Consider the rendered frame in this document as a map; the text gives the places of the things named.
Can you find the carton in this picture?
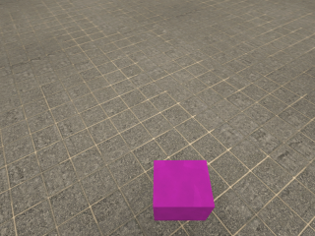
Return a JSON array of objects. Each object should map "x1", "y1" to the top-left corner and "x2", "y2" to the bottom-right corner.
[{"x1": 153, "y1": 160, "x2": 215, "y2": 221}]

